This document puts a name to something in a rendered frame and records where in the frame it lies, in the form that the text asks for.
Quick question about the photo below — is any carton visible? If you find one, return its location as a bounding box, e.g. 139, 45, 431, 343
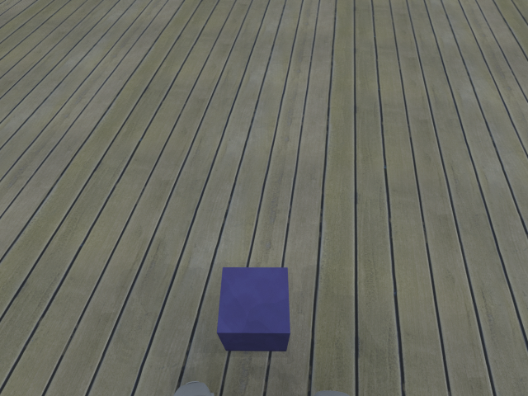
217, 267, 290, 351

